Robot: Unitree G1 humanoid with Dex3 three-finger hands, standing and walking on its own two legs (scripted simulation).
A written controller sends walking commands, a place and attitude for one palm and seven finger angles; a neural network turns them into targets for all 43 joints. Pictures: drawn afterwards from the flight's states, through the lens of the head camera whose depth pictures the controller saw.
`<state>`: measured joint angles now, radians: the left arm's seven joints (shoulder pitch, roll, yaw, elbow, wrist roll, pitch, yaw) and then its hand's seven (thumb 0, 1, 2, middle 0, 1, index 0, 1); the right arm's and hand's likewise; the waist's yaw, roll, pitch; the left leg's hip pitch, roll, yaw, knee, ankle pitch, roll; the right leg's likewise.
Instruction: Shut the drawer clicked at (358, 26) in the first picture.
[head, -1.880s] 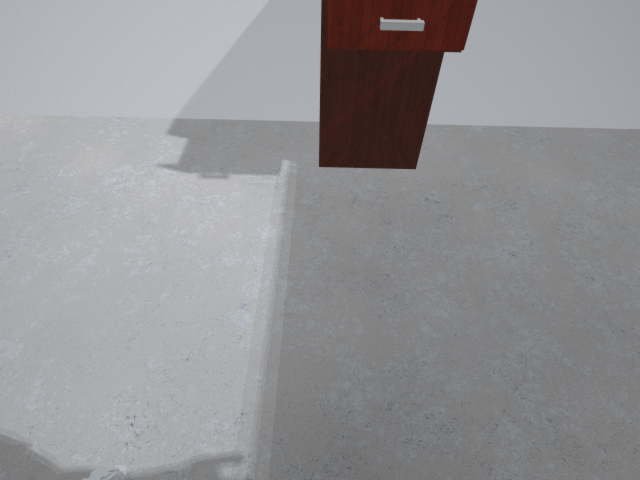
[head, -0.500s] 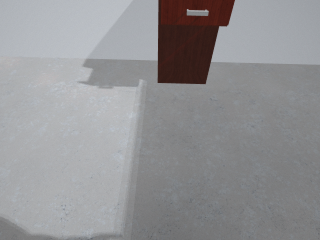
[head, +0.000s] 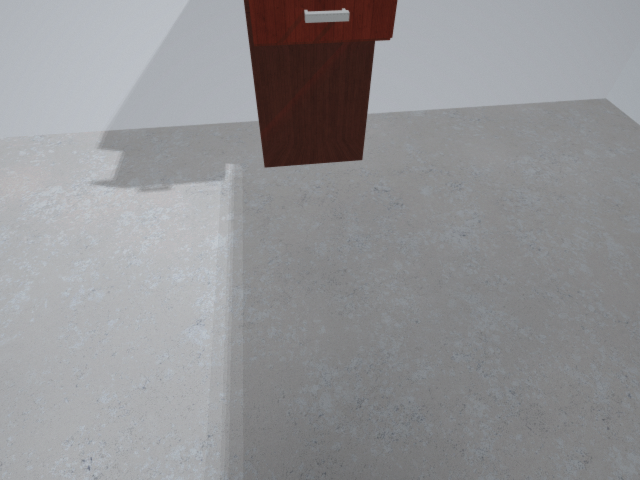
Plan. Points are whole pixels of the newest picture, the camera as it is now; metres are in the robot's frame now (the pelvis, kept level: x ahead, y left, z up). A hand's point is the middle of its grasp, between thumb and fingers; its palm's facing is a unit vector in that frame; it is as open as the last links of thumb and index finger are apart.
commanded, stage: walk to a spot facing it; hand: left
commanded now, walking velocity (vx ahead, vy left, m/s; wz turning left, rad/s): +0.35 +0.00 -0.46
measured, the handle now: (325, 14) +1.36 +0.07 +0.05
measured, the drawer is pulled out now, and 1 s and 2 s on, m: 0.30 0.30 0.30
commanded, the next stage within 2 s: turn to face it in 1.78 s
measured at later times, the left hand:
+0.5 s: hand (188, 470) +0.17 +0.21 -0.18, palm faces -0.07 -0.98 -0.16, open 7.4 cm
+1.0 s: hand (295, 250) +0.58 +0.09 -0.16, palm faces -0.45 -0.88 -0.15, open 7.4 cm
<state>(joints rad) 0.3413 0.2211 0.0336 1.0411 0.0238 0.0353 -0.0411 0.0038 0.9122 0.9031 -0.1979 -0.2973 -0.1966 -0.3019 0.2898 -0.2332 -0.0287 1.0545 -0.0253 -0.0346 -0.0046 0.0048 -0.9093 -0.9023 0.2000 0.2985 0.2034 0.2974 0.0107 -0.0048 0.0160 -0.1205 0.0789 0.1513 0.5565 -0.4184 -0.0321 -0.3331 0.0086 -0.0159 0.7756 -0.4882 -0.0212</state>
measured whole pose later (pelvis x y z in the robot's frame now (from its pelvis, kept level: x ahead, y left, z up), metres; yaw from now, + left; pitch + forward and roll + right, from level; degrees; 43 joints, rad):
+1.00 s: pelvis +0.40 -0.01 +0.01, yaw -22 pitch +0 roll +0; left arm 0.08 0.17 0.05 0.99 0.04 0.02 -0.04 0.00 0.92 0.90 -0.19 -0.30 -0.19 -0.30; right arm 0.52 -0.13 -0.03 1.16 -0.03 -0.07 -0.02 0.00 -0.92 -0.90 0.20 0.30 0.20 0.30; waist -0.09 -0.01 0.08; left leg 0.08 0.08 0.34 0.36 -0.41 -0.03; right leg -0.52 -0.06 -0.13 0.68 -0.21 -0.04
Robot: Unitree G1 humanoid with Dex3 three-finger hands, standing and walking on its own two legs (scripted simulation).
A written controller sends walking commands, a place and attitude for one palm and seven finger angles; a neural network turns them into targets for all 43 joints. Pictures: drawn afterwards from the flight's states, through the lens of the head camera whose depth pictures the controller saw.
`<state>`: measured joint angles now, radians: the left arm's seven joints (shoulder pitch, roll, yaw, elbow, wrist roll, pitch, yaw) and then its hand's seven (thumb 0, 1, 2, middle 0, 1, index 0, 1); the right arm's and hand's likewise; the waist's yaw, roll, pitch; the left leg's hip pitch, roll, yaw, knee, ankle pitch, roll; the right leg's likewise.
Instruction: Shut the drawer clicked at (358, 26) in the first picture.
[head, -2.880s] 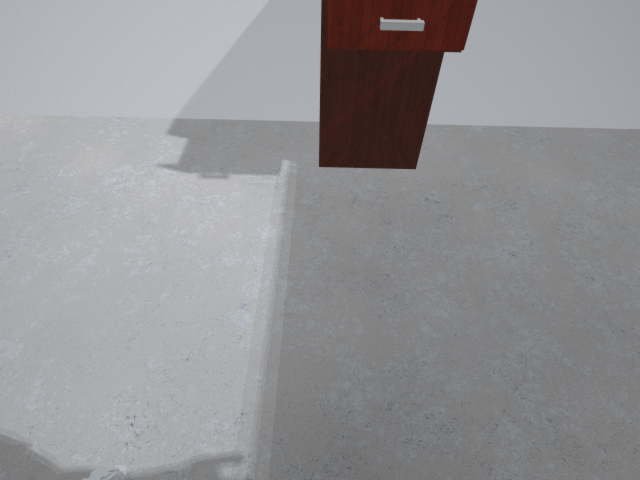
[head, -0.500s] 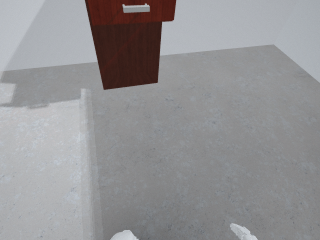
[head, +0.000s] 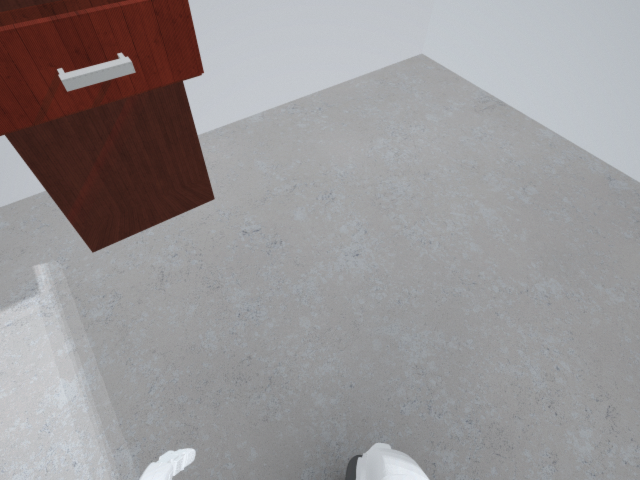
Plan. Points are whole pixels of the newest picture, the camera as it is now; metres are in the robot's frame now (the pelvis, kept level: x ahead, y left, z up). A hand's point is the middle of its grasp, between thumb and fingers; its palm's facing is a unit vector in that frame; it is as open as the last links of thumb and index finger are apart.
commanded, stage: walk to a spot facing it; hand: left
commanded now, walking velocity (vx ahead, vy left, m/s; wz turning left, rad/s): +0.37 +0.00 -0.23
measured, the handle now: (95, 69) +0.86 +0.44 +0.05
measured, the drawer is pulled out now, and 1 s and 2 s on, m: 0.30 0.30 0.30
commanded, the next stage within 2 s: turn to face it in 0.78 s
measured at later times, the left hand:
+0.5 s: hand (190, 447) +0.20 +0.19 -0.19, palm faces +0.03 -0.99 -0.17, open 7.3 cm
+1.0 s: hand (260, 231) +0.60 +0.11 -0.17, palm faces -0.25 -0.93 -0.26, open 7.3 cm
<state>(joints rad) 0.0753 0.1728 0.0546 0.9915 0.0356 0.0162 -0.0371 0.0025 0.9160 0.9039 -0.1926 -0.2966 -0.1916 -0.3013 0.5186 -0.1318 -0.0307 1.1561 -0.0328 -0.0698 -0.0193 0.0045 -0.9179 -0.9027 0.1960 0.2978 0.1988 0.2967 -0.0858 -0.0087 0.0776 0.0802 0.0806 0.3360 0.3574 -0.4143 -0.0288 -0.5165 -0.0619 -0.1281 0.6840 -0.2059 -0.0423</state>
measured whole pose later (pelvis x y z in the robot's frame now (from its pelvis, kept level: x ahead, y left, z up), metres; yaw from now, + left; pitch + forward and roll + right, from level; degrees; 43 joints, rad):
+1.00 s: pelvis +0.44 -0.06 -0.02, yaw -14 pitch -1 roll +1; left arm 0.11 0.21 0.07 0.98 0.03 -0.04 -0.01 0.00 0.92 0.90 -0.19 -0.30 -0.19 -0.30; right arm 0.43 -0.15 -0.05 1.13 -0.01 -0.03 -0.01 0.01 -0.92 -0.90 0.20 0.30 0.20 0.30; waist -0.05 0.02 0.10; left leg -0.10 0.18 0.24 0.82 -0.52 -0.06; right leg -0.46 -0.06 -0.15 0.68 -0.18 -0.07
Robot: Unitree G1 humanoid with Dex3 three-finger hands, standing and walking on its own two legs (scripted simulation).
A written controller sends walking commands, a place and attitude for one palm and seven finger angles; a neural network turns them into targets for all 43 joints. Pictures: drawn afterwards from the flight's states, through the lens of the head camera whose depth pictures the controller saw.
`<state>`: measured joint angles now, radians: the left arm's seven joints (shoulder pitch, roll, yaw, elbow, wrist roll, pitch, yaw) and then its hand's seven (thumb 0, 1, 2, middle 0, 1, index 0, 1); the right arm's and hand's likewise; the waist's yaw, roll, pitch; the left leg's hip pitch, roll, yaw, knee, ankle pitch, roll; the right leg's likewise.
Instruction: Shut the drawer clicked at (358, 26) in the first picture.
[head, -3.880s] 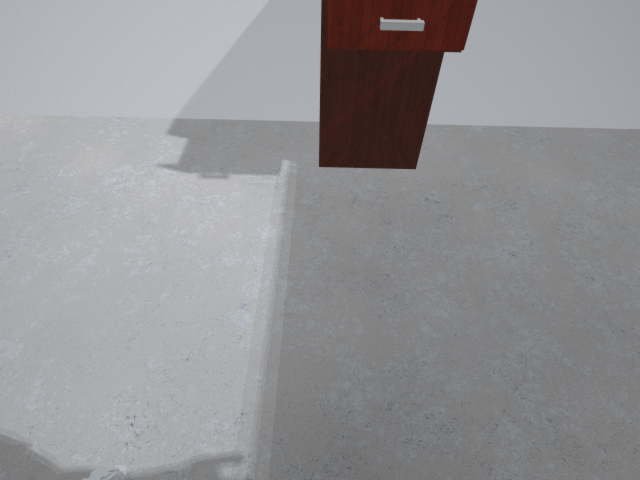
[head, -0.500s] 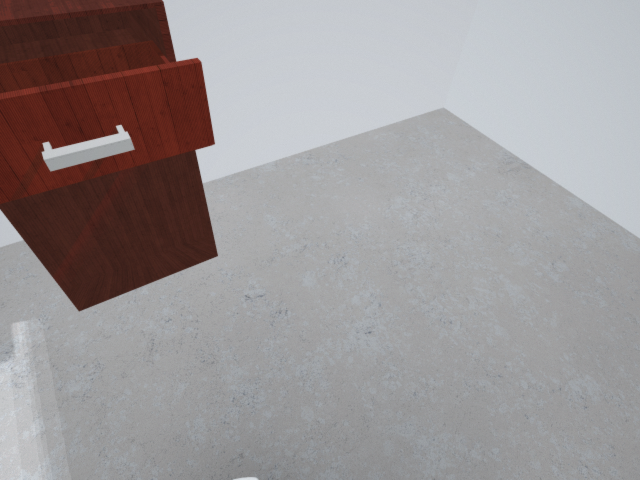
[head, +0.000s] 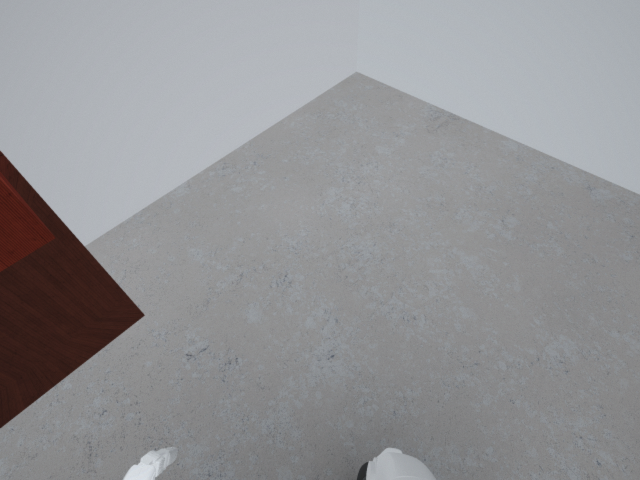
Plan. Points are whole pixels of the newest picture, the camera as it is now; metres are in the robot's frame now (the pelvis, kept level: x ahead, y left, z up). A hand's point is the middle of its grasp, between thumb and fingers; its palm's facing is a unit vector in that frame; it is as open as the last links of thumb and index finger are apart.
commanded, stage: turn to face it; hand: left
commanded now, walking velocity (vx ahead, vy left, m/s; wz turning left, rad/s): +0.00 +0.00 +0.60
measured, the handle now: out of the picture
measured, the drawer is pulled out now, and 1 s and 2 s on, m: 0.30 0.30 0.30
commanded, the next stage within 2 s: take the last steps up to it in 1.28 s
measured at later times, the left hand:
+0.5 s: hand out of the picture +0.09 +0.24 -0.17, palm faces +0.31 -0.93 -0.21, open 7.3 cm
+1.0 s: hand out of the picture +0.04 +0.17 -0.12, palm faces +0.55 -0.79 -0.28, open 7.4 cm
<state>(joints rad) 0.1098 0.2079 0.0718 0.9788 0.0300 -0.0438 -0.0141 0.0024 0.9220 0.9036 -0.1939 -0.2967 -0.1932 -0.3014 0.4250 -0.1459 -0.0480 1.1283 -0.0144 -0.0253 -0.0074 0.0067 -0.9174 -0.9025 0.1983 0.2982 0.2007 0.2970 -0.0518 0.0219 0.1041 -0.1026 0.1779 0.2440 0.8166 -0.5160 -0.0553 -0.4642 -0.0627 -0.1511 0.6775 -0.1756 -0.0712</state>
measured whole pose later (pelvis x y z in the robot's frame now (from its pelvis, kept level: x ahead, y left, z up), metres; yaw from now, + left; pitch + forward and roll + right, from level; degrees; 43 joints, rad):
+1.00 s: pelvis +0.08 -0.04 +0.02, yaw +35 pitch -1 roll +1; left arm 0.21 0.17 0.03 0.88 0.02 0.02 0.02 0.00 0.91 0.90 -0.20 -0.30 -0.20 -0.30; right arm 0.18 -0.28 -0.10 0.93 -0.03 0.08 0.03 0.01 -0.91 -0.90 0.20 0.30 0.20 0.30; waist -0.03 0.05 0.06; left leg -0.53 0.00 -0.01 1.15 -0.39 -0.06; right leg -0.22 -0.09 -0.13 0.54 -0.30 0.00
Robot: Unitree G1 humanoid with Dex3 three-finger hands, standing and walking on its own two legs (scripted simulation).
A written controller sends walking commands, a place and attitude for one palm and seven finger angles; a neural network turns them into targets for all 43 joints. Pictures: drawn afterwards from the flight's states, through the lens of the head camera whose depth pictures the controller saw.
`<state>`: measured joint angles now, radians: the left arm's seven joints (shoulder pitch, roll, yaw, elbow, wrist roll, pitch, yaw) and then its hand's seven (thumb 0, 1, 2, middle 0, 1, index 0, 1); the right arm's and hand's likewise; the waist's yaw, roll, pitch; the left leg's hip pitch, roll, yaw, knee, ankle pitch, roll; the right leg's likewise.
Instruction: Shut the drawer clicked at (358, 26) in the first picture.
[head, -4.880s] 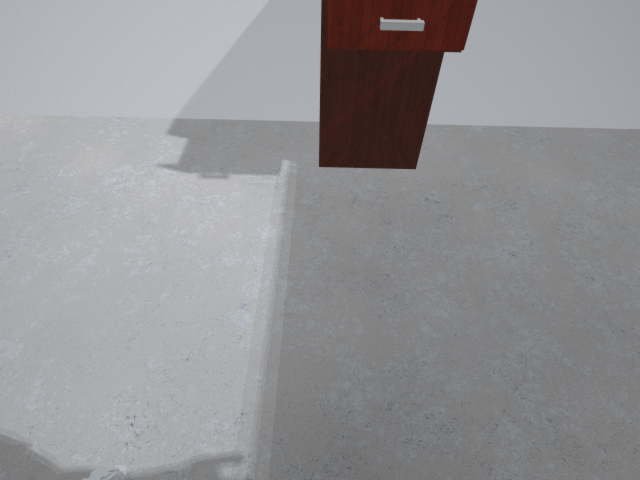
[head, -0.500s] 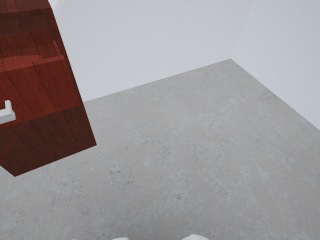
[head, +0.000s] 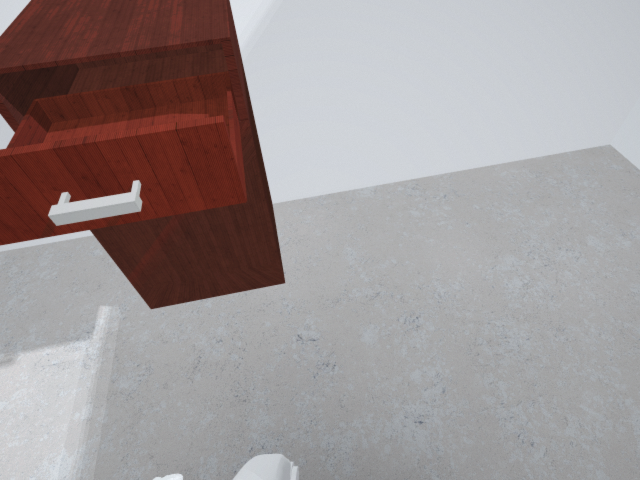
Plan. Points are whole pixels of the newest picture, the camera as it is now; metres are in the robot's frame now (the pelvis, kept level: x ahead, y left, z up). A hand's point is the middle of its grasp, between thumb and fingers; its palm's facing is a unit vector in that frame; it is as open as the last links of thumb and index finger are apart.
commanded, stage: turn to face it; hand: left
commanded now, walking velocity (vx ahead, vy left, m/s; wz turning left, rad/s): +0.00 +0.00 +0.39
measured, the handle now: (99, 199) +0.52 +0.39 +0.04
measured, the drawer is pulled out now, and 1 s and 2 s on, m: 0.30 0.30 0.30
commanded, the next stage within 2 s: take the last steps up to it in 0.28 s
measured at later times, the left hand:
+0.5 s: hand out of the picture -0.01 +0.26 -0.17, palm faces +0.23 -0.94 -0.25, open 7.4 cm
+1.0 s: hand out of the picture -0.04 +0.19 -0.15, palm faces +0.36 -0.92 -0.18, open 7.3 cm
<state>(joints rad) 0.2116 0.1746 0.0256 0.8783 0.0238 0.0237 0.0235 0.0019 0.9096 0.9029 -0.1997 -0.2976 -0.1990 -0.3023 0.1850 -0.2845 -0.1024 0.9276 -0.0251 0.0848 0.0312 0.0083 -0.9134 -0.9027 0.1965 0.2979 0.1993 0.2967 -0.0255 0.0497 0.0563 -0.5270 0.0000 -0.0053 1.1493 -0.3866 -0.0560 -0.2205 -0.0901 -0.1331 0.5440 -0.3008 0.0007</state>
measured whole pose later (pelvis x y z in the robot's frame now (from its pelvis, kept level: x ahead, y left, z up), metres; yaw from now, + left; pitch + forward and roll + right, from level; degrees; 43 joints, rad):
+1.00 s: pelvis +0.07 +0.06 +0.01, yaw +17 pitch +0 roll +1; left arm 0.45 0.11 0.01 1.11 0.03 -0.06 0.01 0.00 0.91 0.90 -0.20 -0.30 -0.20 -0.30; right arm 0.28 -0.22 -0.07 1.05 -0.03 0.03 0.04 0.01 -0.92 -0.90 0.19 0.30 0.20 0.30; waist 0.02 0.02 0.02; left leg -0.55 0.11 0.05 0.87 -0.15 -0.03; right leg 0.00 -0.08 -0.15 0.30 -0.29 0.03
